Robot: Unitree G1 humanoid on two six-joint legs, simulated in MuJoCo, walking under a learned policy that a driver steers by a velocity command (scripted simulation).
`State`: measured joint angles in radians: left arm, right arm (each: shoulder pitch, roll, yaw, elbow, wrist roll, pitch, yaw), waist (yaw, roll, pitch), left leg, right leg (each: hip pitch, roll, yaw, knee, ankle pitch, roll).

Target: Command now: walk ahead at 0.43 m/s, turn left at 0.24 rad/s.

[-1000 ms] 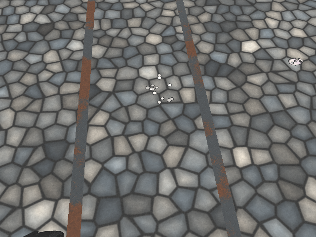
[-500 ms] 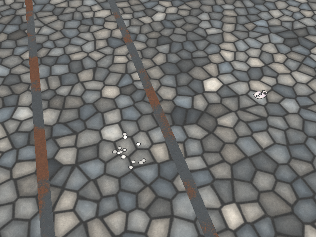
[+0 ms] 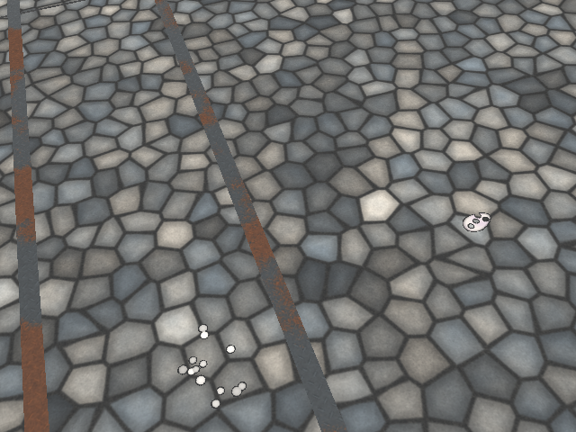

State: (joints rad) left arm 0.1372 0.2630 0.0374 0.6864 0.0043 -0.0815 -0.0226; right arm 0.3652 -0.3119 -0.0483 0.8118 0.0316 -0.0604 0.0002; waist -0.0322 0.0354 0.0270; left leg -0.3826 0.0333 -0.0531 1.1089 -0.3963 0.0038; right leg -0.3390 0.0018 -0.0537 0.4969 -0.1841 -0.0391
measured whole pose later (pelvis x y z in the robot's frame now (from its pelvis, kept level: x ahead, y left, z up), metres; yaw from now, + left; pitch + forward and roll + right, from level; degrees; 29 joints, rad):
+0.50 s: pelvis +0.16 +0.02 +0.00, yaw +3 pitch +1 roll +0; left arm 0.19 0.28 0.04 0.89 0.00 0.02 0.02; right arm 0.10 -0.22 -0.02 0.75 -0.02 -0.01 0.01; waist 0.01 -0.02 0.04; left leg -0.38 -0.02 0.01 0.47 -0.11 0.03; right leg -0.34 -0.04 0.02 0.80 -0.51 0.06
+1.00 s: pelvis +0.21 -0.01 +0.00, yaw +4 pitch -1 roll +0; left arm 0.21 0.22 0.02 1.03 0.00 -0.01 0.02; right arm 0.16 -0.24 -0.05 0.98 0.00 0.01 -0.03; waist 0.00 0.00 0.04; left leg -0.26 0.02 -0.02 0.48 -0.20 -0.03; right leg -0.14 -0.01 -0.01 0.49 -0.33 0.00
